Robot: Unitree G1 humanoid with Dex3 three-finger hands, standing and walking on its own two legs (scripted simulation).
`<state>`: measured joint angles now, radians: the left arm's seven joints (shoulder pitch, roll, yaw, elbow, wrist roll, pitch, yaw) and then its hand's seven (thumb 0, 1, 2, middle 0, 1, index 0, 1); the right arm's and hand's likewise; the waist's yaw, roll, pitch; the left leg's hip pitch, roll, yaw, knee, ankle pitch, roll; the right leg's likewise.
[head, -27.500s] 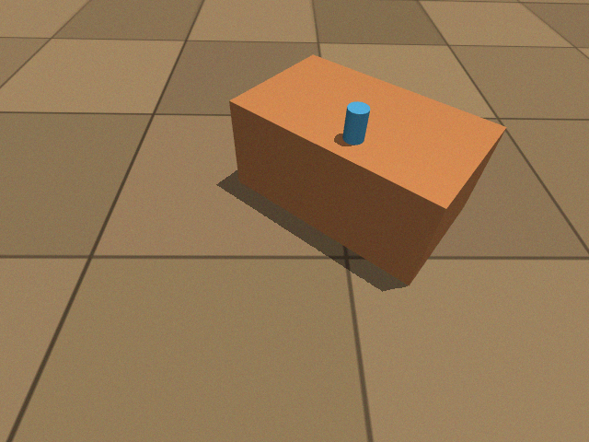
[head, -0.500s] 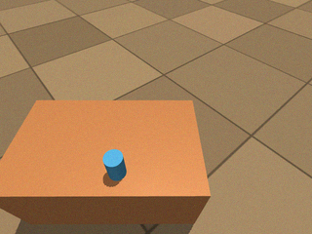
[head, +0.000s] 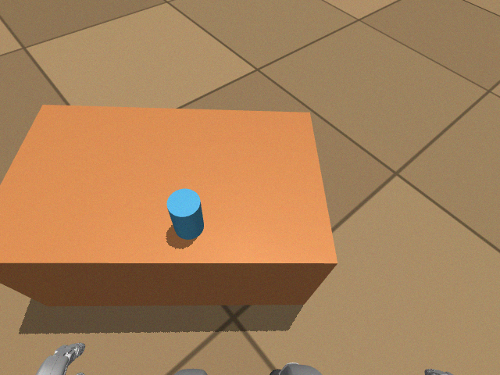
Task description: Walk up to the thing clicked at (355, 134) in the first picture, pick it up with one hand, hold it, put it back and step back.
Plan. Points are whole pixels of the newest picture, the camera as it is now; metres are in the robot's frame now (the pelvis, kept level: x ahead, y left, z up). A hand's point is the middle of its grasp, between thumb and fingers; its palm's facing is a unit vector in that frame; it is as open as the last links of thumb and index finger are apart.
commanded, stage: step back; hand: left
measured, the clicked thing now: (186, 215) +0.50 +0.16 -0.25
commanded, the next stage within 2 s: none
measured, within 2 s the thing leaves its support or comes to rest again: neither
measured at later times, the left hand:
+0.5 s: hand out of the picture +0.04 +0.25 -0.15, palm faces -0.09 -0.91 -0.40, open 7.4 cm
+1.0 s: hand out of the picture -0.10 +0.28 -0.16, palm faces +0.00 -0.94 -0.34, open 7.4 cm
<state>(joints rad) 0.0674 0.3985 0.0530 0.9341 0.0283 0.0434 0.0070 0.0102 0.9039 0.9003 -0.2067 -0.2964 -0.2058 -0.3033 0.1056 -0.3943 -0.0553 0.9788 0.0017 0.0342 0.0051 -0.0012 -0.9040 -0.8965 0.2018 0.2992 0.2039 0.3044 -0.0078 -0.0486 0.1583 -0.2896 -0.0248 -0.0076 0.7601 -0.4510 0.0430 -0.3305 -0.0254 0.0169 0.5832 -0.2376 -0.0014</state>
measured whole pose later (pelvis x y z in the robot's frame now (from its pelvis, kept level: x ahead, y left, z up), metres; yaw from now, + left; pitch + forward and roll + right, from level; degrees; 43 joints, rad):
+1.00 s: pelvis -0.21 +0.01 +0.01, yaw -1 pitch -1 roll -2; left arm 0.16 0.40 0.09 0.82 0.01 0.08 0.01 0.01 0.91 0.90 -0.21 -0.30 -0.20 -0.30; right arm 0.16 -0.36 -0.03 0.87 -0.03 0.01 -0.01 0.00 -0.90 -0.90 0.21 0.30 0.21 0.31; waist 0.01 -0.05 0.16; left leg -0.29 0.01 -0.02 0.54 -0.23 0.03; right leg -0.46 0.13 0.17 1.25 -0.48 0.01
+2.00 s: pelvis -0.55 -0.05 -0.01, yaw -2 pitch -2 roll -1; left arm 0.19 0.39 0.06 0.90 0.02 0.03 0.02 0.01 0.91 0.90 -0.21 -0.30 -0.20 -0.30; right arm 0.06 -0.40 -0.04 0.82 -0.03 0.04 0.00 0.00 -0.90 -0.90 0.21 0.30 0.21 0.31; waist 0.04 0.00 0.17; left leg -0.43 0.07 0.04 0.67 -0.21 0.00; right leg -0.18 0.01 0.04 0.63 -0.42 0.01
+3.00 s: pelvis -0.56 -0.03 +0.00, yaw +2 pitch -2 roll -1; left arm 0.13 0.38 0.03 1.03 0.00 0.00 0.00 0.01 0.91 0.90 -0.21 -0.30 -0.20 -0.30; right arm 0.14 -0.34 -0.02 1.04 -0.02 -0.01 0.00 0.00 -0.90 -0.90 0.20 0.30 0.21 0.30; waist 0.02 -0.03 0.08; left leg -0.27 0.01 0.00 0.60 -0.29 0.01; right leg -0.20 -0.04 -0.02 0.57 -0.33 0.03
